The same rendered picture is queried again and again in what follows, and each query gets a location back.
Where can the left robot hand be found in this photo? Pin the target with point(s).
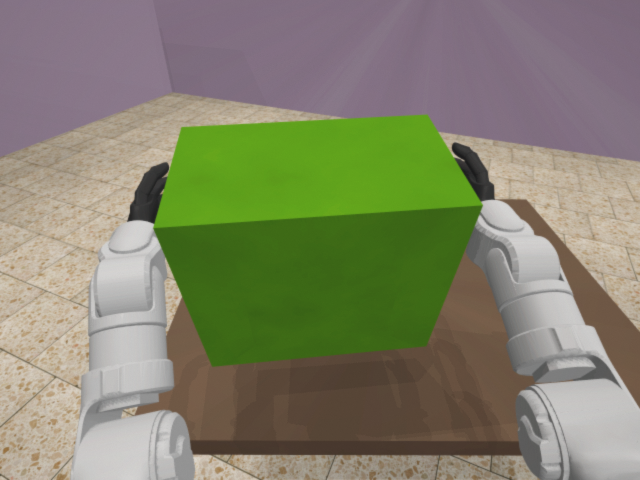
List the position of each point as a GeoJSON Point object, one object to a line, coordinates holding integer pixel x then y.
{"type": "Point", "coordinates": [147, 196]}

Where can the carton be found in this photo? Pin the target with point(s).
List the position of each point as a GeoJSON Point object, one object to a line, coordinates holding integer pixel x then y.
{"type": "Point", "coordinates": [303, 239]}

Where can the right robot forearm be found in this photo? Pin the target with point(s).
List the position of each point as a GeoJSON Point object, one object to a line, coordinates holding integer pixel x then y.
{"type": "Point", "coordinates": [548, 338]}

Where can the left robot upper arm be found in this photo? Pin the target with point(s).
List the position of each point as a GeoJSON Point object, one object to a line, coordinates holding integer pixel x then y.
{"type": "Point", "coordinates": [151, 446]}

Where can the left robot forearm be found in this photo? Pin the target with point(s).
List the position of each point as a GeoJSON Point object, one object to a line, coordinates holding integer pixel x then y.
{"type": "Point", "coordinates": [128, 365]}

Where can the right robot upper arm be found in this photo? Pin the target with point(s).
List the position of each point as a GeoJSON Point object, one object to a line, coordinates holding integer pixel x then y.
{"type": "Point", "coordinates": [579, 430]}

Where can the right robot hand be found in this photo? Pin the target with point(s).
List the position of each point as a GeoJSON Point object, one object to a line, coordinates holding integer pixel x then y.
{"type": "Point", "coordinates": [474, 171]}

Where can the table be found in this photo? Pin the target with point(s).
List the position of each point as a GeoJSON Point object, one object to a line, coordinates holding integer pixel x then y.
{"type": "Point", "coordinates": [455, 396]}

